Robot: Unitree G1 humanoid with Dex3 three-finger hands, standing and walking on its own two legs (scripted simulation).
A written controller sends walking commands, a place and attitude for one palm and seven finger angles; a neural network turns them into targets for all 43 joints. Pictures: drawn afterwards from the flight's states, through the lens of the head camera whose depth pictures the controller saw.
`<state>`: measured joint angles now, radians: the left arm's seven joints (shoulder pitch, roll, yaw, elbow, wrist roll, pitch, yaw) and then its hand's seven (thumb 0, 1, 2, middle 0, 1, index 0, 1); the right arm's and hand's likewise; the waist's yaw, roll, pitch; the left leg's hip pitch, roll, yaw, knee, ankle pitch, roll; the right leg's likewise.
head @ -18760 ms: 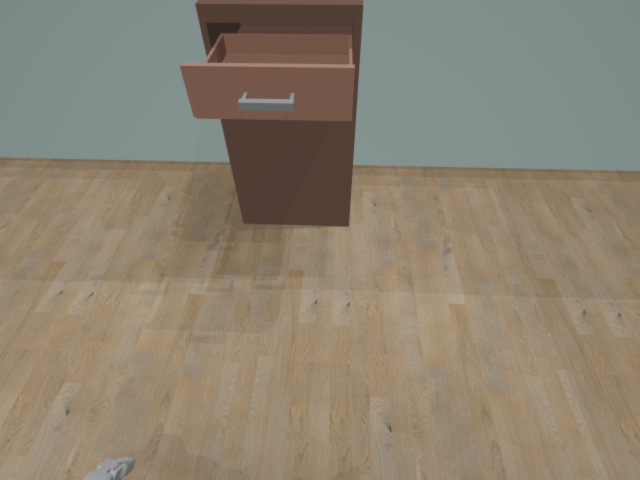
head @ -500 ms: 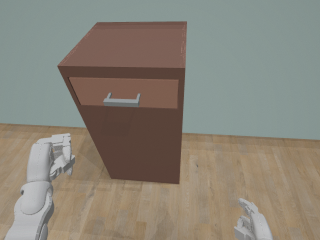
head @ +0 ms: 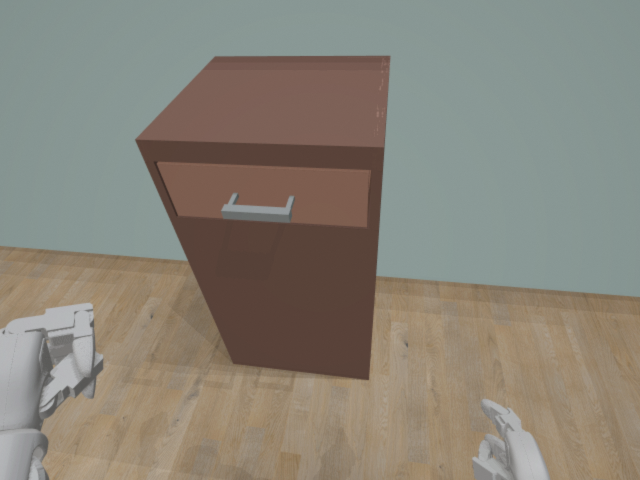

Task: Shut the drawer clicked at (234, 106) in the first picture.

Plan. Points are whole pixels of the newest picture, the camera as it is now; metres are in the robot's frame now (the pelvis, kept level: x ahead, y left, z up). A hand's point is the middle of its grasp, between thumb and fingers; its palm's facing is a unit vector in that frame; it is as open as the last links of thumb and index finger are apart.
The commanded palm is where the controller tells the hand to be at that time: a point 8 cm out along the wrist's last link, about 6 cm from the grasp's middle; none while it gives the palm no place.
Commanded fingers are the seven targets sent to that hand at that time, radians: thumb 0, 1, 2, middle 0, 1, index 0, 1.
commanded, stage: step back with the hand held close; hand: left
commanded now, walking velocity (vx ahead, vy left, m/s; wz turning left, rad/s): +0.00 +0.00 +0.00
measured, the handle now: (259, 206) +0.60 +0.21 -0.01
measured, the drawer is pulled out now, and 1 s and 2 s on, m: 0.00 0.00 0.00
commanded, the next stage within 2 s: stop stepping back and stand still in 1.32 s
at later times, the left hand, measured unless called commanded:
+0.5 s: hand (78, 373) +0.17 +0.26 +0.14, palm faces +0.25 -0.82 -0.51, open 3.2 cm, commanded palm +0.11 +0.30 +0.17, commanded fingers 0.00 0.90 0.90 -1.40 -1.60 -1.40 -1.60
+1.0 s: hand out of the picture +0.09 +0.29 +0.15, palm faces +0.36 -0.83 -0.43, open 3.2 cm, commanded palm +0.02 +0.34 +0.17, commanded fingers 0.00 0.90 0.90 -1.40 -1.60 -1.40 -1.60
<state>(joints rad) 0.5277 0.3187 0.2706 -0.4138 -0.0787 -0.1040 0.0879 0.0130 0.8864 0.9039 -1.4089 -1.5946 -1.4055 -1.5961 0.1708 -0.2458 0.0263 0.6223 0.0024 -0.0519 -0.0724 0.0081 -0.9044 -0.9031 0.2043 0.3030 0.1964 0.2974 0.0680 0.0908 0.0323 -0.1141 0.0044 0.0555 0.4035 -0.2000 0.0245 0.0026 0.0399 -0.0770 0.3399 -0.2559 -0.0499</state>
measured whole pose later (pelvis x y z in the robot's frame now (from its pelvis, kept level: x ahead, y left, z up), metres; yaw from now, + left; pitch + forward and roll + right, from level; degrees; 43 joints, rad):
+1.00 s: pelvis -0.10 +0.05 -0.02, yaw +2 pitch -1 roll -4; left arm 0.62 0.40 0.36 -0.64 -0.04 -0.24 0.14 0.01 0.88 0.90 -1.41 -1.59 -1.41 -1.60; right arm 0.19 -0.23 -0.01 0.58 0.00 -0.03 -0.08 0.01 -0.90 -0.90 0.21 0.30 0.20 0.30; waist 0.00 0.01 0.07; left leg -0.45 -0.02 0.03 0.59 -0.12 0.08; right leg -0.33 0.04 -0.05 0.55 -0.20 0.00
